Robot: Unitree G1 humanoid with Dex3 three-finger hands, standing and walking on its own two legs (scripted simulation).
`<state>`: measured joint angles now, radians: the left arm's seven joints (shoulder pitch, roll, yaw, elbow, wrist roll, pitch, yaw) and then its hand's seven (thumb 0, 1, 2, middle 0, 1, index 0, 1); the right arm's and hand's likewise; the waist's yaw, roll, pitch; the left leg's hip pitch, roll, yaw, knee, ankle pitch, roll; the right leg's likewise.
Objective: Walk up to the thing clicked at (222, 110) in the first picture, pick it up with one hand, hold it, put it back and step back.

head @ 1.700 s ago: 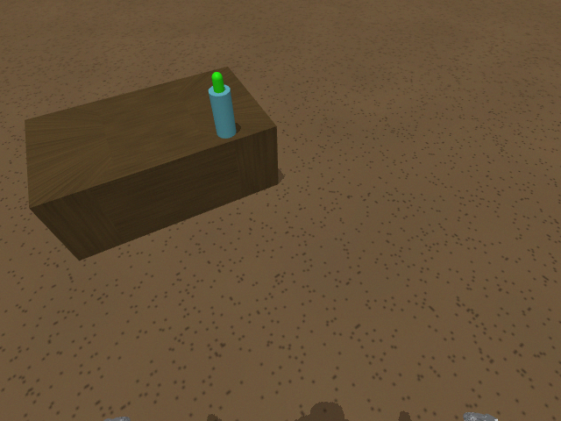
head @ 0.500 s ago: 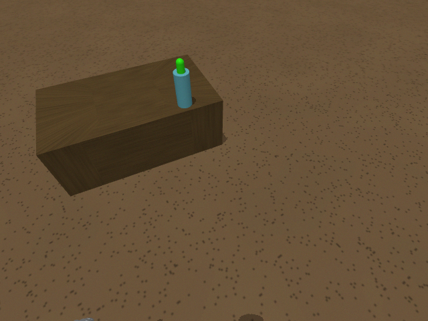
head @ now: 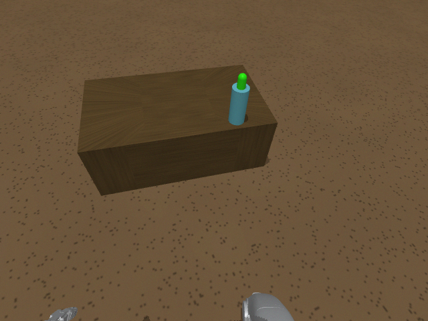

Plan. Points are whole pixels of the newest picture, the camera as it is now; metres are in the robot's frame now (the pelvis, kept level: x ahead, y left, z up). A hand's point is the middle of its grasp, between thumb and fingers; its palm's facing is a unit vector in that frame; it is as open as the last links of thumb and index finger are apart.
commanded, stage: walk up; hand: right
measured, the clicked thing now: (239, 98) +1.05 -0.16 -0.27
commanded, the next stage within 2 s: none
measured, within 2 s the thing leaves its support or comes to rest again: neither
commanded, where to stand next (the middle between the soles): +0.64 -0.01 m, yaw +10 degrees
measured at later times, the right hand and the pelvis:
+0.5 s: hand (323, 211) +0.37 -0.29 -0.12, palm faces -0.21 +0.91 -0.37, open 7.4 cm; pelvis +0.22 -0.04 +0.01, yaw +7 degrees
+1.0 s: hand (311, 175) +0.49 -0.29 -0.13, palm faces -0.16 +0.91 -0.39, open 7.4 cm; pelvis +0.40 -0.03 +0.00, yaw +9 degrees
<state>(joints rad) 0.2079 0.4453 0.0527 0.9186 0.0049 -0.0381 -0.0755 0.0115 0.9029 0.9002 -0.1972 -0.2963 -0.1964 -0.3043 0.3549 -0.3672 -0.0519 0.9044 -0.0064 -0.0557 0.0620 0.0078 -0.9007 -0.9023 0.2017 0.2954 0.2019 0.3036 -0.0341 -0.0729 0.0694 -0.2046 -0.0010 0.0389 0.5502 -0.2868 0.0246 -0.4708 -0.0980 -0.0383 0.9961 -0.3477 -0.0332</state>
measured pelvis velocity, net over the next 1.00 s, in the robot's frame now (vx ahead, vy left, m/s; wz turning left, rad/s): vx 0.40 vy -0.03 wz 0.16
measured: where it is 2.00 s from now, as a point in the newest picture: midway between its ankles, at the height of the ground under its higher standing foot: (214, 231)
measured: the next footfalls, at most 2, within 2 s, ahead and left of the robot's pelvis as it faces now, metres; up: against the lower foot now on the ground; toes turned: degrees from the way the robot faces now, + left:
right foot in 0.20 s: +0.25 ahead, -0.15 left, +0.00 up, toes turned -2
left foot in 0.62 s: +0.40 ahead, +0.12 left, +0.00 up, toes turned +13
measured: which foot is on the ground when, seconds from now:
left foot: down 0.00-0.22, up 0.24-0.60, down 0.62-1.00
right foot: up 0.00-0.18, down 0.20-0.64, up 0.66-1.00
